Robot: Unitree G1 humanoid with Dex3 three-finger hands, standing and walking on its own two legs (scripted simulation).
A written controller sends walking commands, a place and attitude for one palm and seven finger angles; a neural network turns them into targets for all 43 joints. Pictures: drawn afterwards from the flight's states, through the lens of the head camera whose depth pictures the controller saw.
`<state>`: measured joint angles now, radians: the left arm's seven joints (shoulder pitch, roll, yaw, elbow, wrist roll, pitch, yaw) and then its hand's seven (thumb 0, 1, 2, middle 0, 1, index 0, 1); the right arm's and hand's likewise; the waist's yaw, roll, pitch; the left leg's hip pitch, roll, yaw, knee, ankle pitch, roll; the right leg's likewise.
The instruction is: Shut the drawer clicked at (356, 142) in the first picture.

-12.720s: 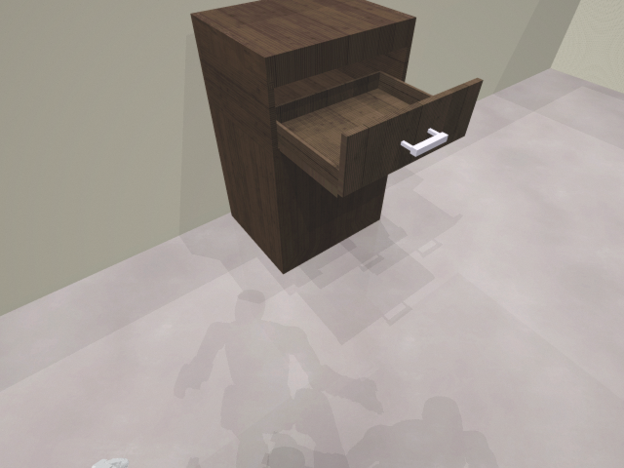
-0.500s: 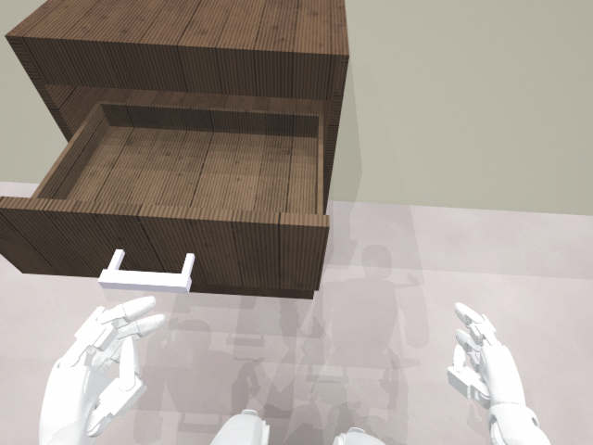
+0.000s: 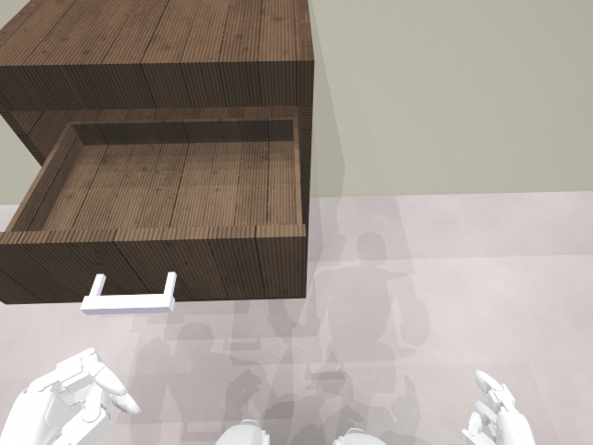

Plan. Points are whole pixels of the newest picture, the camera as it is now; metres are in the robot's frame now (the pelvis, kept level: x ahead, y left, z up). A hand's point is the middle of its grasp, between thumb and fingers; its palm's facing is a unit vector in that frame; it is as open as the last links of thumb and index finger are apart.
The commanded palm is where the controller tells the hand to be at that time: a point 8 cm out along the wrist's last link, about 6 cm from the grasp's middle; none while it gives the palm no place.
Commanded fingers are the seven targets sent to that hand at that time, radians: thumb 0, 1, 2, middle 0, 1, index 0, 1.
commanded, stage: raise the hand and make a fist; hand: left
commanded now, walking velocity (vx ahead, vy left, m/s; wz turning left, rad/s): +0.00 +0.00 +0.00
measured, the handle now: (132, 292) +0.32 +0.26 -0.01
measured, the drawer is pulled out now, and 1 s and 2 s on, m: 0.28 0.28 0.28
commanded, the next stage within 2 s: bring the fist close to the handle in 0.92 s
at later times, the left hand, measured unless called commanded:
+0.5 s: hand (81, 425) +0.14 +0.22 +0.08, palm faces +0.10 -1.00 -0.01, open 3.3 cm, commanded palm +0.09 +0.27 +0.09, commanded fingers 0.00 0.90 0.90 -1.40 -1.60 -1.40 -1.60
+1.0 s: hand (99, 420) +0.14 +0.20 +0.09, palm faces +0.10 -0.99 -0.05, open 3.3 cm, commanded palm +0.09 +0.25 +0.09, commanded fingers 0.00 0.90 0.90 -1.40 -1.60 -1.40 -1.60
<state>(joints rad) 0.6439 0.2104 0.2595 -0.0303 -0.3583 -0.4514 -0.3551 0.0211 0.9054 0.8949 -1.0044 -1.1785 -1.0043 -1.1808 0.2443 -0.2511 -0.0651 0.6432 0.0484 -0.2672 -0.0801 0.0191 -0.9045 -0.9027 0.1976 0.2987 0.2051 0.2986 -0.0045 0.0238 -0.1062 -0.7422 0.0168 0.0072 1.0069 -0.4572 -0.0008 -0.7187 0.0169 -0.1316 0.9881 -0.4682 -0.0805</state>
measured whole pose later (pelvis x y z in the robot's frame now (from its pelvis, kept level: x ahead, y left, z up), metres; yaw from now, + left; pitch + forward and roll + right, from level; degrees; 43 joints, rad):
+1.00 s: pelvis +0.01 +0.05 +0.00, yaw +0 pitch +10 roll -3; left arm 0.89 0.17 -0.01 -0.49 -0.17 -0.32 -0.07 0.02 0.90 0.90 -1.40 -1.60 -1.40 -1.60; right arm 0.26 -0.20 0.01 0.44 0.04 -0.18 -0.01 0.02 -0.90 -0.90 0.20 0.30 0.21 0.30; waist 0.03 0.05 -0.15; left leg -0.74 -0.01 0.02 1.06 -0.51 0.06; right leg -0.69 -0.01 -0.12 1.00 -0.49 -0.02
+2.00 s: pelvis +0.00 +0.02 -0.04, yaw -1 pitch +19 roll -3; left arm 0.46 0.20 0.16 0.00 -0.26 -0.50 -0.20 0.02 0.90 0.89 -1.40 -1.60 -1.40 -1.60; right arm 0.17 -0.22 -0.01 0.56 0.01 -0.18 -0.04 0.02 -0.90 -0.90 0.20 0.30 0.21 0.30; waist -0.01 0.02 -0.16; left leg -1.02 0.02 -0.01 1.26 -0.56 0.03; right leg -0.97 0.01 -0.15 1.20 -0.55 -0.07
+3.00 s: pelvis +0.01 +0.03 -0.05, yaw -1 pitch +21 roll -3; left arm 0.31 0.22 0.09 0.01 -0.19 -0.45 -0.08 -0.04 0.86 0.91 -1.40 -1.60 -1.40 -1.60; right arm 0.21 -0.24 0.02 0.50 0.00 -0.08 -0.02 0.01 -0.90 -0.90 0.20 0.30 0.21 0.30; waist -0.01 0.03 -0.17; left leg -1.06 0.01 0.00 1.27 -0.57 0.04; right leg -1.01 0.00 -0.14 1.21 -0.56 -0.05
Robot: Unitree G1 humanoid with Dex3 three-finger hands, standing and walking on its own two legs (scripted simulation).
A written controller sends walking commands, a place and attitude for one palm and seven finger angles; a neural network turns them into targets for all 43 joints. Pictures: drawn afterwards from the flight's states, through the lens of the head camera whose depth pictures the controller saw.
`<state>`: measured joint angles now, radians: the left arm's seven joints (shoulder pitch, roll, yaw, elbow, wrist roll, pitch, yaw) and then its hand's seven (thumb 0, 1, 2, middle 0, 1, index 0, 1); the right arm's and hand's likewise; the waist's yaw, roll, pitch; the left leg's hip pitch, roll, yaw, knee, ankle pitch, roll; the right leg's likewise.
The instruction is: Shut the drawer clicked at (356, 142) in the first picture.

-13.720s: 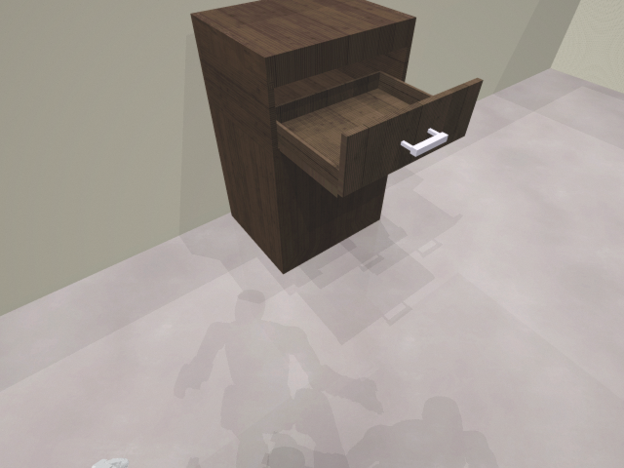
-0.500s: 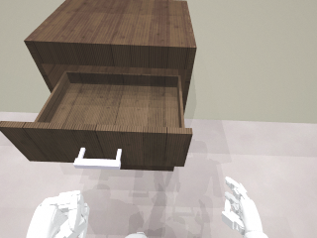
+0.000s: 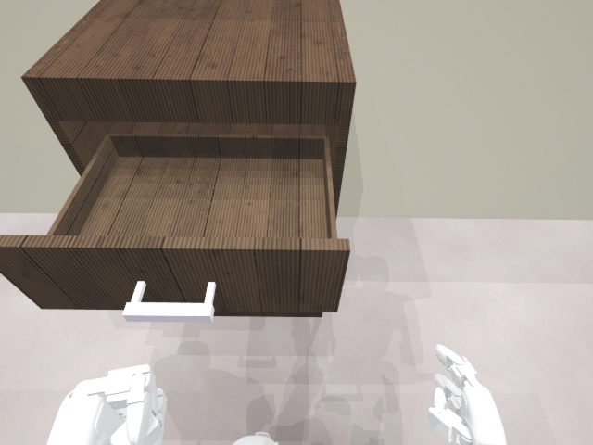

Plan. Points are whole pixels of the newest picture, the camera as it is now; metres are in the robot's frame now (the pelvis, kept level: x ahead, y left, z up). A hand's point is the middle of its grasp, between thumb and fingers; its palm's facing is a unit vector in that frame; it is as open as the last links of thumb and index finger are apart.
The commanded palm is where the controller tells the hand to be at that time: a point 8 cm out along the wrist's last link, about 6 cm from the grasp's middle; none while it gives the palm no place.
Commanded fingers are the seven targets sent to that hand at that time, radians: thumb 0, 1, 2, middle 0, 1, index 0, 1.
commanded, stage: bring the fist close to the handle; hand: left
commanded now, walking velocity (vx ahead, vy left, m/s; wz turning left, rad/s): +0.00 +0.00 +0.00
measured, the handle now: (172, 300) +0.31 +0.22 -0.01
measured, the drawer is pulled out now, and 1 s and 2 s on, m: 0.28 0.28 0.28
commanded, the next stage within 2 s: push the drawer shut in 1.42 s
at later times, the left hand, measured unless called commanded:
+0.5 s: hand (183, 403) +0.17 +0.15 +0.05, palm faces +0.09 -0.99 -0.07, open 3.3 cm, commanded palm +0.13 +0.21 +0.05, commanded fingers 0.00 0.90 0.90 -1.40 -1.60 -1.40 -1.60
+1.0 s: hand (185, 382) +0.20 +0.17 +0.00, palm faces +0.07 -1.00 -0.04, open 3.3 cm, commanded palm +0.17 +0.22 +0.00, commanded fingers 0.00 0.90 0.90 -1.40 -1.60 -1.40 -1.60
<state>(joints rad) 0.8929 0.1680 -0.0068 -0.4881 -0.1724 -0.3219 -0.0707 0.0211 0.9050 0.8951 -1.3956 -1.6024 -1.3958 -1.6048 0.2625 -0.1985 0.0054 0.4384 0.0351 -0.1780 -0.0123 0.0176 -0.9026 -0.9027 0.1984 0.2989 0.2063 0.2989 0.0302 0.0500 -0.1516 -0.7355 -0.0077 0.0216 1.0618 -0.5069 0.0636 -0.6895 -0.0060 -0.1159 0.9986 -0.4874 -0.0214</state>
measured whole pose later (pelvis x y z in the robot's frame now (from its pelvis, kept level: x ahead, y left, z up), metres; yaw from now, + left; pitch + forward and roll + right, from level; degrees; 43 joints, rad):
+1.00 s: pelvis -0.01 -0.03 -0.04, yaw +0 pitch +19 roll -3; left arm 0.46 0.20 0.16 0.00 -0.26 -0.50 -0.20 0.02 0.90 0.89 -1.40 -1.60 -1.40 -1.60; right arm 0.17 -0.22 -0.01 0.56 0.01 -0.18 -0.04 0.02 -0.90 -0.90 0.20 0.30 0.21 0.30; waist -0.01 0.02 -0.16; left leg -1.02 0.02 -0.01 1.26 -0.56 0.03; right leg -0.97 0.01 -0.15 1.20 -0.55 -0.07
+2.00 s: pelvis +0.00 -0.01 -0.04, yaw +0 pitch +21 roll -3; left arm 0.31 0.22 0.09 0.01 -0.19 -0.45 -0.08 -0.04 0.86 0.91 -1.40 -1.60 -1.40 -1.60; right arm 0.21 -0.24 0.02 0.50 0.00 -0.08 -0.02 0.01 -0.90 -0.90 0.20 0.30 0.21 0.30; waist -0.01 0.03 -0.17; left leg -1.06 0.01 0.00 1.27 -0.57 0.04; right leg -1.01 0.00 -0.14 1.21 -0.56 -0.05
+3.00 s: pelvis -0.02 -0.01 -0.04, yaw -1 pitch +21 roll -3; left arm -0.31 0.30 0.25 0.61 -0.19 -0.47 -0.14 -0.04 0.75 0.87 -1.40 -1.60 -1.40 -1.60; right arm 0.23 -0.25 0.03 0.62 0.01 -0.06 -0.04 0.01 -0.90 -0.90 0.20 0.30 0.21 0.30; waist -0.06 0.02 -0.14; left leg -1.07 0.01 0.02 1.22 -0.52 0.05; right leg -1.03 0.01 -0.12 1.17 -0.50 -0.04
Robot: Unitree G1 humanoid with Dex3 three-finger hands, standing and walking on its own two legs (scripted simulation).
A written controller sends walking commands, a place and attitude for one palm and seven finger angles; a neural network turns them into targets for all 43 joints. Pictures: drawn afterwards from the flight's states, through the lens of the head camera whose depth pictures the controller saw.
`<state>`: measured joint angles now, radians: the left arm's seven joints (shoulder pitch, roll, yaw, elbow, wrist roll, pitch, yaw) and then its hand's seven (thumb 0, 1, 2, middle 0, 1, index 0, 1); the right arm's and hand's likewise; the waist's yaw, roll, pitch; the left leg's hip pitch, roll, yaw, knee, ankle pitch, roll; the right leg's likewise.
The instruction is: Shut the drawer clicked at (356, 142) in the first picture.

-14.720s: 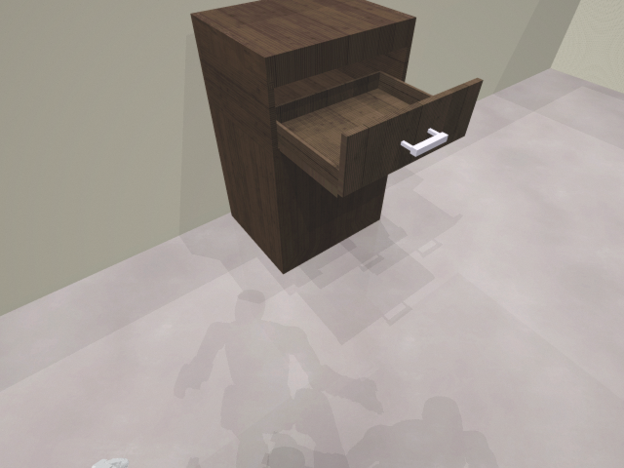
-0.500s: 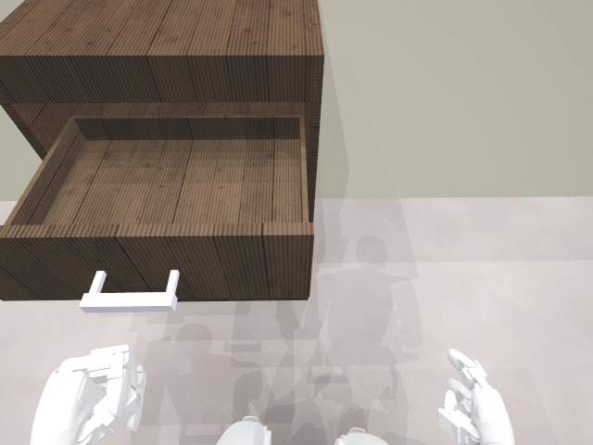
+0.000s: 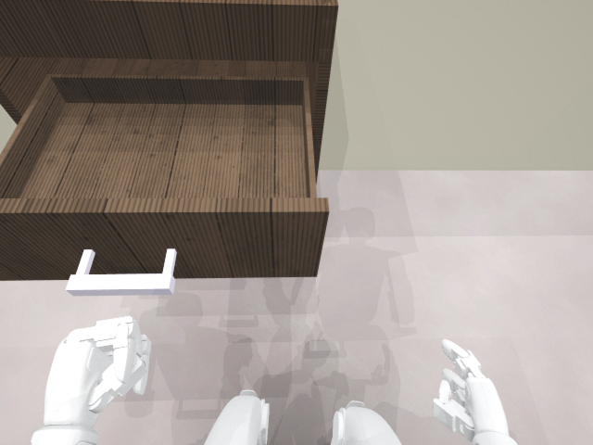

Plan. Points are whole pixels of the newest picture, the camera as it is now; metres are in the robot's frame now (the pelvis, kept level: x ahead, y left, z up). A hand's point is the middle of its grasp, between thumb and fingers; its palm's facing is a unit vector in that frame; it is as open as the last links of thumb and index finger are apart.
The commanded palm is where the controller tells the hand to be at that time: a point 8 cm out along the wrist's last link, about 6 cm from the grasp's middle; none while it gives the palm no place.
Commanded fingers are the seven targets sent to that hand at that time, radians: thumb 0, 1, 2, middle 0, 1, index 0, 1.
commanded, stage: bring the fist close to the handle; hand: left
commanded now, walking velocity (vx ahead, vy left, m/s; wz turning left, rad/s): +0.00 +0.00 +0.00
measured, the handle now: (126, 270) +0.32 +0.25 +0.03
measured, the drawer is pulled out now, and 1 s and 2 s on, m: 0.28 0.28 0.16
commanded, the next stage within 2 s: push the drawer shut in 0.42 s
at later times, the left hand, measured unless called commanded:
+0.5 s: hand (144, 362) +0.21 +0.19 +0.03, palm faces +0.07 -1.00 -0.02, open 3.3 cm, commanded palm +0.19 +0.24 +0.04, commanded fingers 0.00 0.90 0.90 -1.40 -1.60 -1.40 -1.60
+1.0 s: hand (158, 323) +0.26 +0.19 +0.03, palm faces +0.07 -1.00 -0.06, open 2.9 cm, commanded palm +0.25 +0.24 +0.04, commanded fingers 0.00 0.90 0.90 -1.40 -1.60 -1.40 -1.60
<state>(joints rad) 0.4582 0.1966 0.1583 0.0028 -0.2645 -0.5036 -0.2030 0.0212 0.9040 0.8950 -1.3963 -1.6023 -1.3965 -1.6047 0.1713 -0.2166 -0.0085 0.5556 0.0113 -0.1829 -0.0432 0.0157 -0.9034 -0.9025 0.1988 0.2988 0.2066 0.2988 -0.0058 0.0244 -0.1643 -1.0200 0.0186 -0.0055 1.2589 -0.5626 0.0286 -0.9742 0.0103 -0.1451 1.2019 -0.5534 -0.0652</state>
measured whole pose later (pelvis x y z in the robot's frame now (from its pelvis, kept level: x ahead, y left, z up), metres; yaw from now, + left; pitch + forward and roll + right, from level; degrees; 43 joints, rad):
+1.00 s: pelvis +0.01 +0.01 +0.00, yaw +0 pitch +21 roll -3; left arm 0.31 0.22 0.09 0.01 -0.19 -0.45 -0.08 -0.04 0.86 0.91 -1.40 -1.60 -1.40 -1.60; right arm 0.21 -0.24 0.02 0.50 0.00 -0.08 -0.02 0.01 -0.90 -0.90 0.20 0.30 0.21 0.30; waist -0.01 0.03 -0.17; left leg -1.06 0.01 0.00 1.27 -0.57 0.04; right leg -1.01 0.00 -0.14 1.21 -0.56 -0.05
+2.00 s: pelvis -0.01 +0.01 +0.00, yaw -1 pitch +21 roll -3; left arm -0.31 0.30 0.25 0.61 -0.19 -0.47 -0.14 -0.04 0.75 0.87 -1.40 -1.60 -1.40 -1.60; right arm 0.23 -0.25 0.03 0.62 0.01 -0.06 -0.04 0.01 -0.90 -0.90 0.20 0.30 0.21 0.30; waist -0.06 0.02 -0.14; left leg -1.07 0.01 0.02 1.22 -0.52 0.05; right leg -1.03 0.01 -0.12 1.17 -0.50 -0.04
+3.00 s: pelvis -0.01 +0.01 +0.00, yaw -2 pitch +26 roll -4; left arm -0.80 0.49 0.42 1.12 -0.08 -0.51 -0.15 0.02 0.81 0.91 -1.40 -1.60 -1.40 -1.60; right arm 0.31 -0.27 0.05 0.64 -0.03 0.06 0.00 0.01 -0.90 -0.90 0.20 0.30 0.21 0.30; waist -0.16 0.03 -0.13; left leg -1.18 0.03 0.02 1.25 -0.53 0.05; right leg -1.14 0.03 -0.12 1.18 -0.50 -0.05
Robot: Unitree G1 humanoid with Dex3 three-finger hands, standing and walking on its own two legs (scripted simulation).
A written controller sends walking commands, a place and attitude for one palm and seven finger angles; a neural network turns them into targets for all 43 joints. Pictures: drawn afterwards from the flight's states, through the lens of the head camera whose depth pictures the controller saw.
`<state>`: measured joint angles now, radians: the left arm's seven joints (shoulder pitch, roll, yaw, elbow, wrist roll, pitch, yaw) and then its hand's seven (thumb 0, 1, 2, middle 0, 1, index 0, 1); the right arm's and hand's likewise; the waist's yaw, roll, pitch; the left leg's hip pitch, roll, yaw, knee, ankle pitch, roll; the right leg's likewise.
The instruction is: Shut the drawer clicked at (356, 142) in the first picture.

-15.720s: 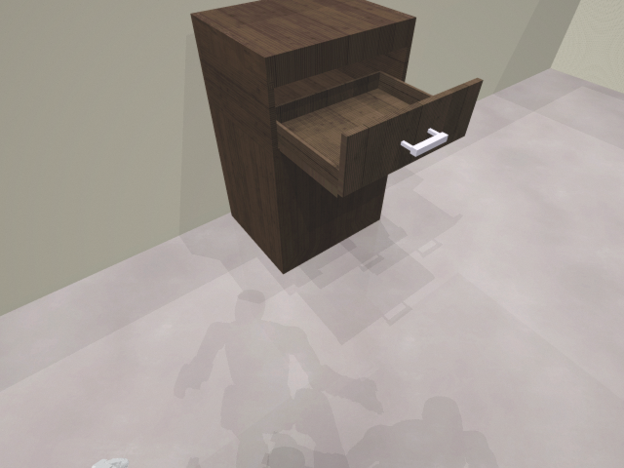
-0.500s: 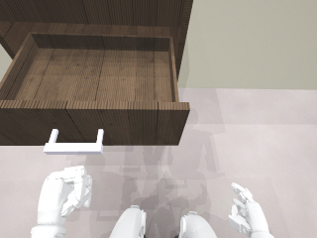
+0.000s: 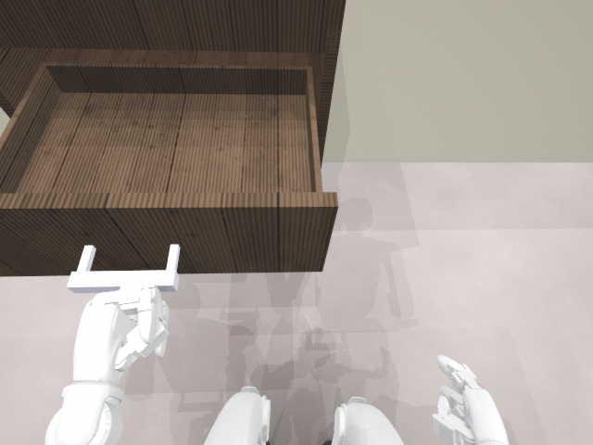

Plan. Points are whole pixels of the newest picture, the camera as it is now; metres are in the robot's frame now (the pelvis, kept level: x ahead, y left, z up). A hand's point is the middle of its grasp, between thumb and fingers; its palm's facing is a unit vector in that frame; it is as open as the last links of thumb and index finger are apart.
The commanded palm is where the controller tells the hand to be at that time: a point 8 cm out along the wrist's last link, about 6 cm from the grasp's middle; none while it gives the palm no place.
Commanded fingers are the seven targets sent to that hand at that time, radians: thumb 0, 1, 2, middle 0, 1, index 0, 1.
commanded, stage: push the drawer shut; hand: left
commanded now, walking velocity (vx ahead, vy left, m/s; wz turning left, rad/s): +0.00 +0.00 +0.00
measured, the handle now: (128, 267) +0.32 +0.24 +0.04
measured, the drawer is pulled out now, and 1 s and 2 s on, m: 0.28 0.16 0.04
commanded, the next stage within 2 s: none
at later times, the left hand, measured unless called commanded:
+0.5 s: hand (165, 277) +0.31 +0.19 +0.04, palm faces +0.07 -1.00 -0.05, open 2.9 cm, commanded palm +0.29 +0.24 +0.04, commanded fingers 0.00 0.90 0.90 -1.40 -1.60 -1.40 -1.60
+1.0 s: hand (168, 236) +0.37 +0.20 +0.03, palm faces +0.07 -1.00 -0.05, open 2.9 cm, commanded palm +0.36 +0.25 +0.04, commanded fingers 0.00 0.90 0.90 -1.40 -1.60 -1.40 -1.60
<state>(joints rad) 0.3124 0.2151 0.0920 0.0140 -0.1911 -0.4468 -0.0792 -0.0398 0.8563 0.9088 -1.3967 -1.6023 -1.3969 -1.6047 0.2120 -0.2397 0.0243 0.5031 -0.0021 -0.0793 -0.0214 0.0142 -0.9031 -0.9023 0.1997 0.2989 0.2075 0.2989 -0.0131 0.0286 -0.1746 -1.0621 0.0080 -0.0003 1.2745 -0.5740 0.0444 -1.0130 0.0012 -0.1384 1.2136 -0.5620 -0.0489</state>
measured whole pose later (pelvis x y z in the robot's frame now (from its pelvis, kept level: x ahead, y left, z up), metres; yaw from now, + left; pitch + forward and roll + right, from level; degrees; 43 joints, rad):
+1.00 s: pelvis -0.02 +0.00 +0.01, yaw -1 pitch +21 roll -3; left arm -0.31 0.30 0.25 0.61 -0.19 -0.47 -0.14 -0.04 0.75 0.87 -1.40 -1.60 -1.40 -1.60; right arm 0.23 -0.25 0.03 0.62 0.01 -0.06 -0.04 0.01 -0.90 -0.90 0.20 0.30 0.21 0.30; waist -0.06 0.02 -0.14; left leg -1.07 0.01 0.02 1.22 -0.52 0.05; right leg -1.03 0.01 -0.12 1.17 -0.50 -0.04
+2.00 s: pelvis -0.01 +0.00 +0.00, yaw -2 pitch +26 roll -4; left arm -0.80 0.49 0.42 1.12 -0.08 -0.51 -0.15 0.02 0.81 0.91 -1.40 -1.60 -1.40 -1.60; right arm 0.31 -0.27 0.05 0.64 -0.03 0.06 0.00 0.01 -0.90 -0.90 0.20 0.30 0.21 0.30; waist -0.16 0.03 -0.13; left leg -1.18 0.03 0.02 1.25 -0.53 0.05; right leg -1.14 0.03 -0.12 1.18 -0.50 -0.05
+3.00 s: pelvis -0.05 +0.02 -0.03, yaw -3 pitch +30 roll -8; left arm -1.13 0.71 0.41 1.29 0.00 -0.39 -0.17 -0.05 0.56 0.86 -1.40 -1.60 -1.40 -1.60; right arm 0.38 -0.28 0.11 0.64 -0.05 0.02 0.00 0.00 -0.90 -0.90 0.20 0.30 0.21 0.30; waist -0.25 0.04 -0.11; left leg -1.39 0.03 -0.03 1.35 -0.49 0.07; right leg -1.31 0.03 -0.17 1.22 -0.45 -0.04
